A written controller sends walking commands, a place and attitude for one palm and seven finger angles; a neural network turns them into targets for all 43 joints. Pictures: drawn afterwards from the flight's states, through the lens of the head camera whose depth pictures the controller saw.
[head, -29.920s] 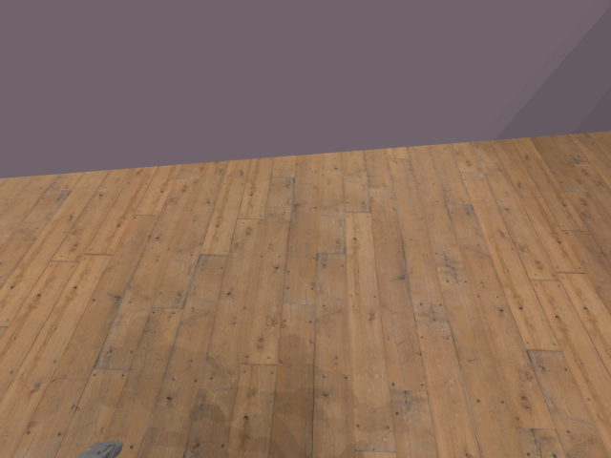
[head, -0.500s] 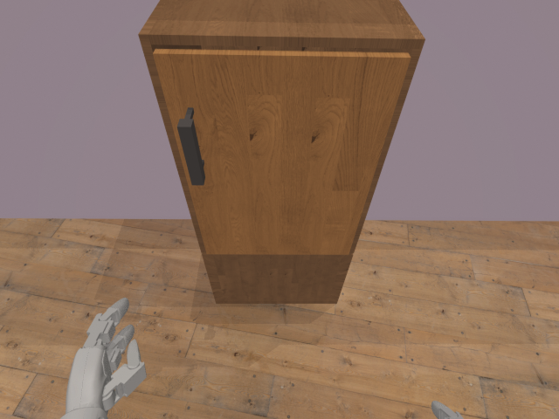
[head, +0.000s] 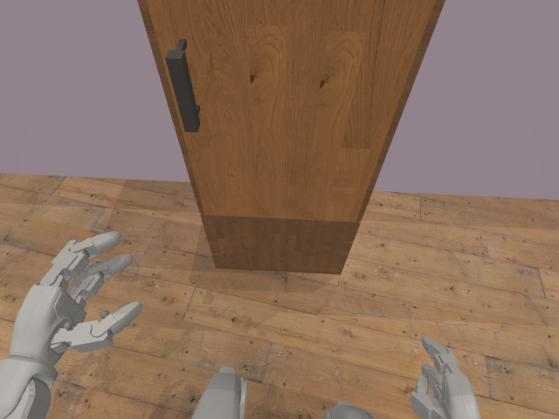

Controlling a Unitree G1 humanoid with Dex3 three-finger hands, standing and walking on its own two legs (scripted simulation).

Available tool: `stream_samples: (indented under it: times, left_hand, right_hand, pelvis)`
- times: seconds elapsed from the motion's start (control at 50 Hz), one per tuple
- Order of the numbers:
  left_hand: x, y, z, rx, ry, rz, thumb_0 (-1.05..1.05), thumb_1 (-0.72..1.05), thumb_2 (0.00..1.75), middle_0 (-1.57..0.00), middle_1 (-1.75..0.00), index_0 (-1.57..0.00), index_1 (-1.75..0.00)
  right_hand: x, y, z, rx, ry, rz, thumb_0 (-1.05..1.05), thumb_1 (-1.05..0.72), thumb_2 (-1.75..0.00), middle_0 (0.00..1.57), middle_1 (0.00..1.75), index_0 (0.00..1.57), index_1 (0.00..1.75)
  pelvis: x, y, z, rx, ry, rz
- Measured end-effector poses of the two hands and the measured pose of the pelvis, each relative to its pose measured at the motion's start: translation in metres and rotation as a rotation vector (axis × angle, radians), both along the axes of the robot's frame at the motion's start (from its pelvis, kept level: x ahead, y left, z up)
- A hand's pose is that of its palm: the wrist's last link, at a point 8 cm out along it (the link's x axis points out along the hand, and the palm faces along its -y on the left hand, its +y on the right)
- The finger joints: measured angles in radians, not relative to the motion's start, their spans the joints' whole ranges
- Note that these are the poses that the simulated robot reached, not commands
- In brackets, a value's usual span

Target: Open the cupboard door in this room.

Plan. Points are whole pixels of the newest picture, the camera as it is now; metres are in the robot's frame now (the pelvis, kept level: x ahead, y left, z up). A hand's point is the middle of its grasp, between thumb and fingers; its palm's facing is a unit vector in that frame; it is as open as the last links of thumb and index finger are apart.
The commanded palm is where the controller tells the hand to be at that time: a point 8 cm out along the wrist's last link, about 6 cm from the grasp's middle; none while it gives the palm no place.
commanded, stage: raise the hand with hooked fingers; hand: left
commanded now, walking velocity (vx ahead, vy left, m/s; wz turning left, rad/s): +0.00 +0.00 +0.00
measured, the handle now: (187, 87) +0.60 +0.22 +0.12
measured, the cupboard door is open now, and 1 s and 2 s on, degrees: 0 0 0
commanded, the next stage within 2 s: move the hooked fingers beside the handle in 1.42 s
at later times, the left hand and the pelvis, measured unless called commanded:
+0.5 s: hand (65, 267) +0.26 +0.28 +0.10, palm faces +0.05 -1.00 -0.06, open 13.1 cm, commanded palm +0.24 +0.33 +0.11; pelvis +0.01 +0.03 +0.03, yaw +0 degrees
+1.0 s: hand (47, 215) +0.31 +0.30 +0.15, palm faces +0.06 -1.00 -0.04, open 14.0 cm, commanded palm +0.27 +0.35 +0.14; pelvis +0.01 +0.03 +0.05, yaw +0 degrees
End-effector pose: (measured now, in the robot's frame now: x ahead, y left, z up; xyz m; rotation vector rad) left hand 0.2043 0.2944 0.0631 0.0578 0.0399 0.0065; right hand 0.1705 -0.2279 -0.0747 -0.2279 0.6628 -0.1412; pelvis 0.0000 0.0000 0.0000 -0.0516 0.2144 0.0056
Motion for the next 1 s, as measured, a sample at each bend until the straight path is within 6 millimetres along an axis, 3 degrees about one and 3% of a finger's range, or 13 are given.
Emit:
stream_samples:
  times: [0.12,0.22,0.36,0.64,0.78,1.0]
  left_hand:
    - [0.015,0.011,0.016,-0.001,0.020,0.034,0.01,0.16,0.59,-0.26,-0.77,-0.25,-0.78]
    - [0.017,0.021,0.022,0.006,-0.008,0.054,0.01,0.05,0.54,-0.26,-0.85,-0.26,-0.85]
    - [0.024,0.031,0.025,-0.003,-0.018,0.037,0.00,-0.12,0.47,-0.28,-0.95,-0.27,-0.96]
    - [0.043,0.054,0.056,-0.004,-0.038,0.058,0.00,-0.42,0.34,-0.30,-1.15,-0.29,-1.15]
    - [0.054,0.061,0.067,-0.007,-0.039,0.064,-0.01,-0.48,0.31,-0.30,-1.19,-0.29,-1.19]
    - [0.077,0.062,0.085,-0.016,-0.042,0.056,-0.01,-0.50,0.30,-0.30,-1.20,-0.30,-1.20]
  right_hand:
    - [-0.031,0.000,0.005,0.013,0.059,-0.071,0.01,-0.90,-0.90,0.21,0.30,0.20,0.30]
    - [-0.041,-0.005,0.013,-0.018,0.083,-0.084,0.01,-0.90,-0.90,0.21,0.30,0.20,0.30]
    - [-0.030,-0.002,0.030,-0.061,0.052,-0.064,0.01,-0.90,-0.90,0.20,0.30,0.20,0.30]
    - [0.005,0.033,0.055,-0.017,-0.040,0.017,0.01,-0.90,-0.90,0.20,0.30,0.20,0.30]
    - [0.001,0.033,0.054,-0.014,-0.011,0.019,0.01,-0.90,-0.90,0.21,0.30,0.20,0.30]
    - [-0.019,0.009,0.053,-0.033,0.048,-0.037,0.01,-0.90,-0.90,0.21,0.30,0.20,0.30]
  pelvis:
    - [0.005,0.010,0.014,0.013,-0.001,-0.020]
    - [0.007,0.019,0.020,0.015,-0.005,-0.022]
    - [0.008,0.028,0.025,0.008,-0.024,-0.017]
    - [0.010,0.036,0.040,0.001,-0.070,-0.004]
    - [0.010,0.034,0.045,0.004,-0.084,-0.002]
    - [0.012,0.027,0.052,0.014,-0.097,-0.008]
